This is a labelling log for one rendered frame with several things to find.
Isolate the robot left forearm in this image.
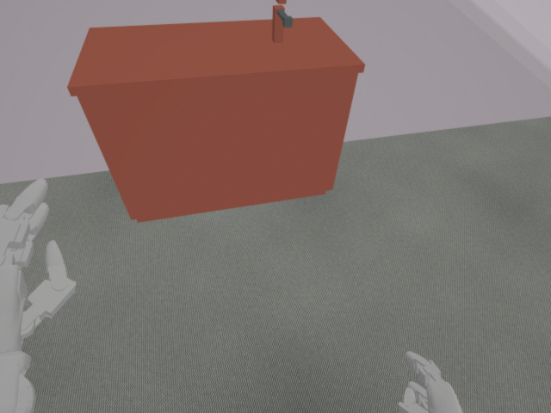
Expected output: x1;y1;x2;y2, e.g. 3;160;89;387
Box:
0;351;36;413

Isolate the tap lever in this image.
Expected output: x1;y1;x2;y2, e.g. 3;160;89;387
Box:
277;9;293;28

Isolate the robot right hand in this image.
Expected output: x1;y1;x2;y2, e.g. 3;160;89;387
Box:
399;351;462;413

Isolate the robot left hand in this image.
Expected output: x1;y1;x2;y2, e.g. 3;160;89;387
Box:
0;178;76;353

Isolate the counter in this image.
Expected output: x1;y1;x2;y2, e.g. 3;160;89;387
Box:
67;0;365;223

